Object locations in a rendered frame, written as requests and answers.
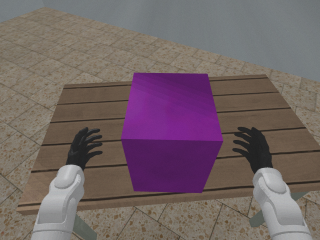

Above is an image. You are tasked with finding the robot left hand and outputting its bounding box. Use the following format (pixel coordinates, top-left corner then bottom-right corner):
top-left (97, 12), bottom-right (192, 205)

top-left (65, 127), bottom-right (103, 171)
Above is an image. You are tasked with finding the carton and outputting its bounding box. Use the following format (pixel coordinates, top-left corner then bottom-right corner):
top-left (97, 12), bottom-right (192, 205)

top-left (121, 72), bottom-right (223, 193)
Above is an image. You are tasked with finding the robot right hand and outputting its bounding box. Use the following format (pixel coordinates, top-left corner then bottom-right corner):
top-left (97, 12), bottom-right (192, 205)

top-left (232, 127), bottom-right (273, 174)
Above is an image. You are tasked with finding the table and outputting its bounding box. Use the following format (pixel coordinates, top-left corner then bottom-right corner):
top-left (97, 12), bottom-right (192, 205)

top-left (16, 74), bottom-right (320, 240)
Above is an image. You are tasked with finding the robot left forearm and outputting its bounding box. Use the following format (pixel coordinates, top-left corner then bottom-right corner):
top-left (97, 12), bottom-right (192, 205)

top-left (31, 164), bottom-right (85, 240)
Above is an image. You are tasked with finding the robot right forearm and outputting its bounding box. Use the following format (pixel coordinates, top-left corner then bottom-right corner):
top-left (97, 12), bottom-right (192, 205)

top-left (252, 167), bottom-right (313, 240)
